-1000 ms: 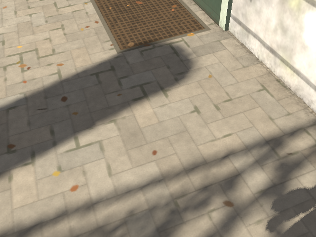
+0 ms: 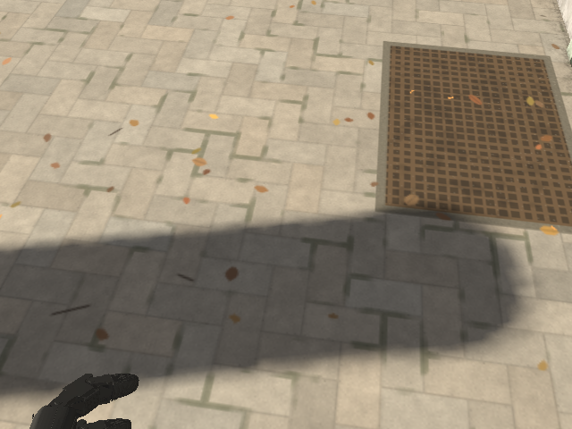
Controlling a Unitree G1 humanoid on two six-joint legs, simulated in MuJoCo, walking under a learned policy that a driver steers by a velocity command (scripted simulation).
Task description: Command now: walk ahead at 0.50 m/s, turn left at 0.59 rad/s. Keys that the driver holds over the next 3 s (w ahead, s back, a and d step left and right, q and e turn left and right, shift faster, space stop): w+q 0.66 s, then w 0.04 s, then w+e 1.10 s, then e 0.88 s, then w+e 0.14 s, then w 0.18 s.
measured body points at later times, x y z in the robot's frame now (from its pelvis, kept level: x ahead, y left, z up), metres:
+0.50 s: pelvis +0.27 +0.06 -0.01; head +0.31 +0.08 +0.44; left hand +0.19 +0.34 -0.14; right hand +0.56 -0.08 -0.07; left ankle +0.34 +0.17 -0.72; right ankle +0.10 -0.12 -0.67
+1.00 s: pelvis +0.55 +0.12 +0.00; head +0.58 +0.13 +0.45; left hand +0.65 +0.43 -0.08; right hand +0.72 -0.12 -0.12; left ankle +0.35 +0.17 -0.70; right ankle +0.69 +0.08 -0.72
